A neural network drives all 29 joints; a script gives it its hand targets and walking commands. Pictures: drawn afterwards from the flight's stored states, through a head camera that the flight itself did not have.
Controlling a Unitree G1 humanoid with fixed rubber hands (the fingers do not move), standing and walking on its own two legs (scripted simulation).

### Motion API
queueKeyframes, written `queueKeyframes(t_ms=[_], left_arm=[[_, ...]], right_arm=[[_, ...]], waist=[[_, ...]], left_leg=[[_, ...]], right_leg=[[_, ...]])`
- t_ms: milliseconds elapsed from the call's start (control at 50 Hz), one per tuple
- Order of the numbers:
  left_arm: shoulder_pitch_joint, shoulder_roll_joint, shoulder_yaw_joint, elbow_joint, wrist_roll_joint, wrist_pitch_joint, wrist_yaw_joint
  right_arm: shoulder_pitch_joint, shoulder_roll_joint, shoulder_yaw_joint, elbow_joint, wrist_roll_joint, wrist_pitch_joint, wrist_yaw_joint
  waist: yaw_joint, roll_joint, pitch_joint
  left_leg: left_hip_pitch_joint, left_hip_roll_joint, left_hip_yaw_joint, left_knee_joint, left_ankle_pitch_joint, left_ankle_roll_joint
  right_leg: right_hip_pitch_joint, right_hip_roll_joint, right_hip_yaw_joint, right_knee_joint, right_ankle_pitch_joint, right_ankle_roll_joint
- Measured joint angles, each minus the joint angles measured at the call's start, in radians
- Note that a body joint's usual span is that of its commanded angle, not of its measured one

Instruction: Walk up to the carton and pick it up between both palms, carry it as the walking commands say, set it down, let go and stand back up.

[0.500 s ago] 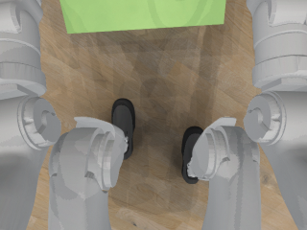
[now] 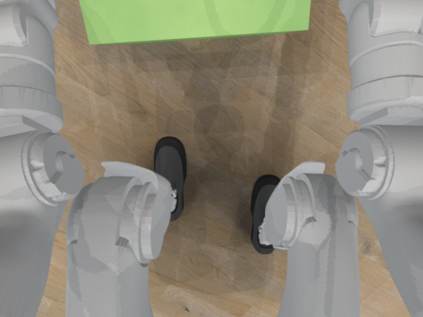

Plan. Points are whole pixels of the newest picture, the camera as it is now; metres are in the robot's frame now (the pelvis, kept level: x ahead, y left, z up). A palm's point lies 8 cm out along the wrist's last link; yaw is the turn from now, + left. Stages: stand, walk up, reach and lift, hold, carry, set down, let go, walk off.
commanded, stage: set down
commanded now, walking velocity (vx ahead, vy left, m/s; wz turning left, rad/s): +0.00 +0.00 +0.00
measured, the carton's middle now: out of the picture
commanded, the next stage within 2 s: none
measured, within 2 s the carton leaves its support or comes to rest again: neither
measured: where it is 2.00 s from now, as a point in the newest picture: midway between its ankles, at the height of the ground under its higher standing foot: (218, 209)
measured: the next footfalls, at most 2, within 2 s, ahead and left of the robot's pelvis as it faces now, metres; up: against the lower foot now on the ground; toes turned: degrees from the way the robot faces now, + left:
none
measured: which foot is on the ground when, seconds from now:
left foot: down 0.00-1.00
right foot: down 0.00-1.00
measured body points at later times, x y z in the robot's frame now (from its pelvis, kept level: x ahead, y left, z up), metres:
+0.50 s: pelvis -0.01 +0.00 -0.01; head +0.38 +0.01 +0.20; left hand +0.53 +0.27 -0.20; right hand +0.57 -0.13 -0.22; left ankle +0.14 +0.12 -0.35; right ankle +0.06 -0.11 -0.35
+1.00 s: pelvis -0.02 +0.00 +0.00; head +0.37 +0.02 +0.21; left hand +0.54 +0.29 -0.16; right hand +0.60 -0.15 -0.15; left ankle +0.14 +0.12 -0.35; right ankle +0.06 -0.11 -0.35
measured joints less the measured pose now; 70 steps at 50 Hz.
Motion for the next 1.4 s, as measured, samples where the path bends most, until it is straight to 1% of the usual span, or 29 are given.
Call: queueKeyframes(t_ms=[180, 240, 260, 340, 380, 440, 500, 600, 640, 700, 780, 840, 900, 940, 1020, 1080, 1180, 1220, 1300, 1400], left_arm=[[0.000, 0.000, 0.000, 0.027, 0.000, -0.037, 0.003], [-0.001, -0.001, -0.003, 0.051, 0.000, -0.055, 0.014], [0.000, -0.001, -0.009, 0.074, 0.000, -0.060, 0.021], [0.001, 0.004, -0.027, 0.161, 0.000, -0.081, 0.076], [0.004, 0.007, -0.046, 0.171, -0.005, -0.097, 0.101], [0.000, 0.012, -0.058, 0.171, -0.037, -0.140, 0.137], [-0.001, 0.017, -0.093, 0.174, -0.075, -0.149, 0.148], [0.000, 0.019, -0.104, 0.231, -0.086, -0.146, 0.151], [0.002, 0.022, -0.104, 0.246, -0.086, -0.145, 0.152], [0.003, 0.031, -0.101, 0.246, -0.086, -0.144, 0.152], [0.003, 0.041, -0.100, 0.246, -0.088, -0.144, 0.150], [-0.002, 0.048, -0.100, 0.199, -0.113, -0.140, 0.156], [-0.033, 0.074, -0.102, 0.072, -0.140, -0.125, 0.166], [-0.032, 0.087, -0.115, 0.016, -0.157, -0.107, 0.173], [-0.030, 0.094, -0.131, 0.015, -0.169, -0.032, 0.172], [-0.013, 0.095, -0.133, 0.000, -0.169, 0.004, 0.170], [0.031, 0.095, -0.133, -0.162, -0.169, 0.062, 0.183], [0.031, 0.096, -0.133, -0.194, -0.169, 0.087, 0.186], [0.031, 0.097, -0.137, -0.197, -0.169, 0.136, 0.182], [0.030, 0.097, -0.129, -0.197, -0.169, 0.148, 0.167]], right_arm=[[0.000, 0.000, 0.000, 0.021, 0.000, -0.025, -0.003], [0.000, 0.000, 0.001, 0.041, 0.000, -0.040, -0.010], [0.000, 0.000, 0.004, 0.056, 0.000, -0.041, -0.016], [0.021, -0.002, 0.055, 0.112, 0.000, -0.048, -0.051], [0.040, -0.003, 0.091, 0.121, 0.005, -0.054, -0.073], [0.046, -0.009, 0.131, 0.120, 0.038, -0.069, -0.099], [0.037, -0.028, 0.138, 0.121, 0.059, -0.080, -0.112], [0.029, -0.079, 0.147, 0.145, 0.076, -0.070, -0.113], [0.021, -0.091, 0.152, 0.172, 0.090, -0.062, -0.104], [0.017, -0.091, 0.161, 0.183, 0.111, -0.053, -0.087], [0.007, -0.092, 0.171, 0.183, 0.116, -0.053, -0.083], [-0.012, -0.103, 0.171, 0.149, 0.126, -0.052, -0.092], [-0.032, -0.131, 0.171, 0.026, 0.147, -0.043, -0.113], [-0.033, -0.143, 0.172, -0.015, 0.160, -0.021, -0.123], [-0.038, -0.157, 0.189, -0.016, 0.175, 0.051, -0.121], [-0.034, -0.158, 0.189, -0.016, 0.175, 0.079, -0.105], [-0.028, -0.158, 0.188, -0.045, 0.185, 0.113, -0.097], [-0.031, -0.164, 0.188, -0.045, 0.185, 0.132, -0.096], [-0.040, -0.174, 0.188, -0.046, 0.185, 0.156, -0.080], [-0.041, -0.181, 0.188, -0.046, 0.185, 0.161, -0.061]], waist=[[0.000, 0.001, -0.001], [0.000, 0.001, -0.001], [0.000, 0.001, -0.001], [0.000, 0.002, 0.001], [0.000, 0.001, 0.002], [0.000, 0.006, 0.008], [0.000, 0.012, 0.013], [0.000, 0.011, 0.013], [0.000, 0.007, 0.013], [0.000, 0.008, 0.018], [0.000, 0.013, 0.027], [0.000, 0.018, 0.038], [0.000, 0.010, 0.112], [0.000, -0.002, 0.106], [0.000, -0.026, 0.100], [0.000, -0.047, 0.091], [0.002, -0.063, 0.102], [0.007, -0.055, 0.101], [0.015, -0.024, 0.081], [0.015, 0.000, 0.036]], left_leg=[[0.000, 0.000, 0.000, 0.003, 0.000, 0.000], [0.000, 0.000, 0.000, 0.004, 0.000, 0.000], [0.000, 0.000, -0.001, 0.004, 0.000, 0.000], [0.000, 0.000, -0.001, 0.004, 0.000, 0.000], [0.000, 0.000, -0.001, 0.005, 0.000, 0.000], [0.000, 0.001, -0.001, 0.011, 0.005, 0.000], [-0.001, 0.001, -0.001, 0.021, 0.015, 0.000], [-0.002, 0.002, -0.001, 0.033, 0.025, 0.000], [-0.002, 0.003, -0.001, 0.033, 0.026, 0.000], [-0.002, 0.004, -0.001, 0.033, 0.026, 0.000], [-0.002, 0.005, -0.001, 0.034, 0.025, 0.000], [0.002, 0.005, -0.001, 0.034, 0.025, 0.000], [0.047, 0.005, -0.001, 0.033, 0.027, 0.000], [0.052, 0.005, -0.001, 0.032, 0.030, 0.000], [0.094, 0.004, -0.001, 0.010, 0.029, 0.000], [0.126, 0.004, -0.001, -0.030, 0.030, 0.000], [0.205, 0.002, -0.001, -0.099, 0.030, 0.000], [0.238, 0.001, -0.001, -0.125, 0.030, 0.000], [0.286, 0.000, -0.001, -0.185, 0.034, 0.000], [0.314, -0.001, -0.001, -0.268, 0.052, 0.000]], right_leg=[[0.000, 0.000, 0.000, 0.003, 0.000, 0.002], [0.000, 0.000, 0.000, 0.003, 0.000, 0.003], [0.000, 0.000, 0.000, 0.003, 0.000, 0.004], [0.000, 0.000, 0.000, 0.003, 0.000, 0.006], [0.000, 0.000, 0.000, 0.004, 0.000, 0.006], [0.000, 0.000, 0.000, 0.011, 0.005, 0.008], [0.000, 0.000, 0.000, 0.022, 0.012, 0.009], [-0.001, 0.000, 0.000, 0.037, 0.020, 0.011], [-0.002, 0.001, 0.000, 0.037, 0.021, 0.011], [-0.002, 0.001, 0.000, 0.037, 0.021, 0.012], [-0.002, 0.002, 0.000, 0.036, 0.021, 0.012], [0.001, 0.002, 0.000, 0.036, 0.022, 0.013], [0.044, 0.002, 0.000, 0.037, 0.024, 0.012], [0.049, 0.002, 0.000, 0.037, 0.027, 0.012], [0.089, 0.002, 0.000, 0.012, 0.030, 0.011], [0.117, 0.002, 0.000, -0.033, 0.040, 0.011], [0.193, 0.002, 0.000, -0.112, 0.054, 0.010], [0.225, 0.001, 0.000, -0.143, 0.058, 0.010], [0.270, 0.001, 0.000, -0.210, 0.074, 0.010], [0.287, 0.001, 0.000, -0.294, 0.102, 0.009]])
